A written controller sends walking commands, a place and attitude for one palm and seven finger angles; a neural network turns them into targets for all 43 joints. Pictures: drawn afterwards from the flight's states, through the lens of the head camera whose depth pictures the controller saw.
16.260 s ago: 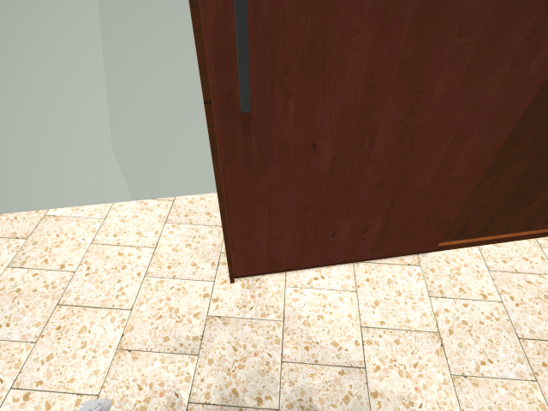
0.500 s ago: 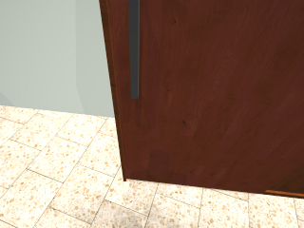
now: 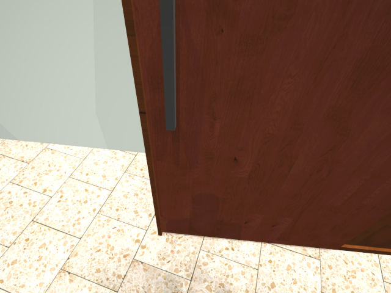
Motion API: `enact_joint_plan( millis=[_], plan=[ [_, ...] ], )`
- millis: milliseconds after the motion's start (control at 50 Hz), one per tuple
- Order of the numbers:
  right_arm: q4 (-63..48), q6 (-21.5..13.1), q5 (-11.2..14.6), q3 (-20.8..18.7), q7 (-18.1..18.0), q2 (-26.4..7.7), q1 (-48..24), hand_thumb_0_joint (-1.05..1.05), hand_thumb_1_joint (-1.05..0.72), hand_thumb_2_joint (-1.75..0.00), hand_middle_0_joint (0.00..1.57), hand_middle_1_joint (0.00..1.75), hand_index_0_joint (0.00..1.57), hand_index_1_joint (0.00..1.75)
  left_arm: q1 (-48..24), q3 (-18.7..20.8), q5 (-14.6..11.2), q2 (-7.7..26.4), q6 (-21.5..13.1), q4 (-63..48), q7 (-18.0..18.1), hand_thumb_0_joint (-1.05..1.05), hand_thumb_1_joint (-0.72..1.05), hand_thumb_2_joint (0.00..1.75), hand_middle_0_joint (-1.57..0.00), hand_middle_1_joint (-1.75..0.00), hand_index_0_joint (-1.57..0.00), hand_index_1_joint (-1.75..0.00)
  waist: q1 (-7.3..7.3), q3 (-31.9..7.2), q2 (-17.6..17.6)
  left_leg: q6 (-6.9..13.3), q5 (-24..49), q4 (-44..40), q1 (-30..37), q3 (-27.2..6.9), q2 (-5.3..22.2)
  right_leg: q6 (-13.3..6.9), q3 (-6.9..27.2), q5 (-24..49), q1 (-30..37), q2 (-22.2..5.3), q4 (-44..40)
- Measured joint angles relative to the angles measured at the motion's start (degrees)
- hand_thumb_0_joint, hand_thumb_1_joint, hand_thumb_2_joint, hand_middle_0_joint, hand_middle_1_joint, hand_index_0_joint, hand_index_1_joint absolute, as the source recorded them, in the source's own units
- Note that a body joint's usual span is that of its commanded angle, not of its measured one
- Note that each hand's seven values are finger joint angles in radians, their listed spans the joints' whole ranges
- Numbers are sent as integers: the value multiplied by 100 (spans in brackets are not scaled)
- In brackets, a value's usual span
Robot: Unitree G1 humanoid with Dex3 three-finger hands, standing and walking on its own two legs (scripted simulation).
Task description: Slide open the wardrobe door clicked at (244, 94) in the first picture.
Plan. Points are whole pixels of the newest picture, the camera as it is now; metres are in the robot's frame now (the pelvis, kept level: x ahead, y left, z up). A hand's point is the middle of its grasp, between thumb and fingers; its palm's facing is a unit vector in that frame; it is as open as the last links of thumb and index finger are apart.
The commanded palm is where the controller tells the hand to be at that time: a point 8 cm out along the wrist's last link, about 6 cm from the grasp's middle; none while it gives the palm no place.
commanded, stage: look again from close up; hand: left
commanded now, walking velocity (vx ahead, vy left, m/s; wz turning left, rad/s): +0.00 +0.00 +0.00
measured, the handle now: (170, 61) +0.50 +0.10 +0.23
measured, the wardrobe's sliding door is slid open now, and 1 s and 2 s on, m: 0.00 0.00 0.00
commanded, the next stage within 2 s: raise the hand with hooked fingers in 0.16 s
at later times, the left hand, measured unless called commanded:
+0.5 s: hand (112, 233) +0.22 +0.18 +0.03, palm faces +0.17 -0.98 -0.09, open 7.8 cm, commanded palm +0.12 +0.24 -0.03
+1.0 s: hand (100, 231) +0.21 +0.19 +0.05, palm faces -0.11 -0.99 -0.11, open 10.5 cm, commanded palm +0.17 +0.25 +0.07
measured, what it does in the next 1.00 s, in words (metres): stands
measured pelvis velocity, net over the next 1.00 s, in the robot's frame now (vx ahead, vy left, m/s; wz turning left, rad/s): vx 0.00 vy -0.04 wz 0.02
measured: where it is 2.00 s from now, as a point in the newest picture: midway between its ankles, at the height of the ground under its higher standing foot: outside the picture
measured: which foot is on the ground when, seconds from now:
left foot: down 0.00-1.00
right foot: down 0.00-1.00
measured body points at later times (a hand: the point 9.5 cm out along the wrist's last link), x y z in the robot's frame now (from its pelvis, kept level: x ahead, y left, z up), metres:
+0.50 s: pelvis +0.00 -0.01 -0.02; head -0.02 -0.02 +0.43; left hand +0.20 +0.23 +0.04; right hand +0.14 -0.25 -0.11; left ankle +0.06 +0.09 -0.74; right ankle -0.03 -0.13 -0.74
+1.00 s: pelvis +0.00 -0.04 -0.04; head +0.00 -0.05 +0.41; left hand +0.21 +0.24 +0.06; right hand +0.18 -0.26 -0.11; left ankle +0.06 +0.09 -0.74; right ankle -0.03 -0.13 -0.74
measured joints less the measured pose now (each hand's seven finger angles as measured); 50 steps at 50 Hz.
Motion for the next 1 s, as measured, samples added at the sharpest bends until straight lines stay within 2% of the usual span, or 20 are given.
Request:
enact_joint_plan(
  millis=[280,300,320,360,400,440,500,540,580,600,640,680,720,800,840,880,920,1000],
  plan=[
    [-11,-3,4,20,0,-35,-15,0,-91,-90,20,29,20,30,-41,-20,17,-13,-16,39,41,0,91,90,-20,-30,-20,-30,7,30,53,-15,-82,79,-18,-2,28,0,1,-25,45,25,-52],
    [-296,-37,78,50,-26,-56,73,0,-91,-90,20,29,20,30,244,50,-226,-29,326,-876,43,1,91,90,-20,-30,-20,-30,-33,83,69,-13,-136,197,-72,-22,37,-1,-18,-49,16,34,22],
    [-597,-274,156,99,-114,-70,219,0,-91,-90,20,29,20,30,584,119,-406,-20,444,-2029,91,1,91,90,-20,-30,-20,-30,-8,116,39,-8,-170,252,-85,-8,11,-46,-8,-128,-61,4,201],
    [-931,-830,248,128,-250,-125,396,1,-91,-90,20,29,20,30,912,102,-578,12,88,-3595,365,2,90,89,-20,-31,-20,-30,23,1,28,-3,-213,350,-178,13,-67,-142,3,-334,-272,-82,583],
    [-1330,-1094,343,95,-298,-220,440,1,-91,-90,20,29,20,30,889,97,-832,-29,-40,-4792,488,2,88,88,-20,-32,-20,-32,-37,-112,137,4,-270,525,-297,-36,-125,-102,-51,-479,-376,-147,811],
    [-1628,-1260,313,66,-331,-308,302,1,-91,-90,20,29,20,30,659,204,-970,-58,-445,-5537,402,2,86,87,-20,-34,-20,-33,-134,-261,280,0,-350,745,-472,-75,-114,-36,-86,-544,-510,-143,976],
    [-2046,-1283,236,-12,-251,-297,-33,1,-91,-90,20,29,20,30,226,605,-1149,14,-1424,-5794,-139,1,81,85,-20,-37,-20,-36,-231,-557,338,-55,-499,1160,-921,-57,-9,-57,-50,-677,-977,-66,1390],
    [-2336,-1233,204,-59,-144,-243,-257,1,-91,-90,21,29,20,30,99,872,-1336,128,-2088,-5705,-763,1,77,84,-21,-39,-20,-39,-243,-701,250,-113,-643,1546,-1330,-29,91,-116,-5,-831,-1420,10,1809],
    [-2661,-1181,228,-107,-46,-246,-423,1,-90,-90,21,29,20,30,108,1057,-1510,262,-2486,-5510,-1513,0,73,82,-21,-42,-21,-41,-227,-679,143,-162,-787,1917,-1641,-50,176,-175,-11,-984,-1728,82,2180],
    [-2827,-1162,255,-124,-25,-280,-472,1,-90,-90,21,29,20,30,191,1115,-1586,325,-2491,-5449,-1835,0,71,81,-21,-43,-21,-43,-207,-646,103,-179,-846,2069,-1759,-75,209,-200,-30,-1047,-1833,112,2321],
    [-3123,-1141,306,-158,-57,-383,-498,1,-90,-90,21,29,20,30,487,1201,-1726,420,-2240,-5421,-2280,0,66,79,-22,-46,-21,-46,-135,-610,46,-230,-944,2296,-1936,-133,258,-255,-78,-1148,-1979,161,2514],
    [-3329,-1153,303,-208,-143,-487,-443,1,-90,-90,21,29,20,30,855,1315,-1856,470,-1942,-5509,-2436,1,62,77,-22,-49,-22,-49,-31,-616,16,-266,-1026,2452,-2052,-214,297,-291,-148,-1219,-2039,207,2601],
    [-3418,-1201,285,-257,-237,-565,-346,1,-90,-90,21,29,20,30,1197,1453,-1941,475,-1839,-5778,-2327,1,57,75,-23,-52,-22,-52,79,-613,15,-294,-1097,2565,-2095,-326,323,-322,-251,-1267,-1998,251,2609],
    [-3235,-1382,249,-223,-396,-645,-209,1,-90,-90,20,29,20,30,1283,1654,-2032,476,-2299,-6453,-2013,2,47,71,-23,-58,-23,-57,269,-569,101,-337,-1185,2729,-2100,-575,329,-369,-485,-1322,-1819,309,2560],
    [-3058,-1456,271,-124,-437,-644,-234,1,-90,-90,20,29,20,30,965,1677,-2100,491,-2528,-6602,-2069,2,43,69,-23,-61,-23,-60,286,-518,196,-347,-1198,2779,-2092,-669,324,-379,-573,-1328,-1747,326,2538],
    [-2910,-1483,319,0,-480,-601,-278,1,-90,-90,20,29,20,30,504,1659,-2151,576,-2502,-6533,-2301,1,38,67,-23,-64,-23,-63,271,-457,301,-346,-1184,2764,-2049,-703,336,-380,-601,-1298,-1682,348,2482],
    [-2827,-1464,358,122,-521,-522,-289,1,-90,-90,20,29,20,30,60,1622,-2144,763,-2150,-6322,-2590,1,33,65,-24,-67,-23,-66,226,-427,381,-345,-1134,2652,-1968,-662,353,-373,-558,-1234,-1632,358,2385],
    [-2861,-1370,400,284,-530,-356,-179,1,-90,-90,21,30,20,30,-311,1744,-2204,1173,-1064,-5903,-2965,1,24,61,-25,-73,-24,-72,21,-447,465,-328,-991,2237,-1693,-424,378,-317,-328,-1062,-1510,343,2092]
  ],
)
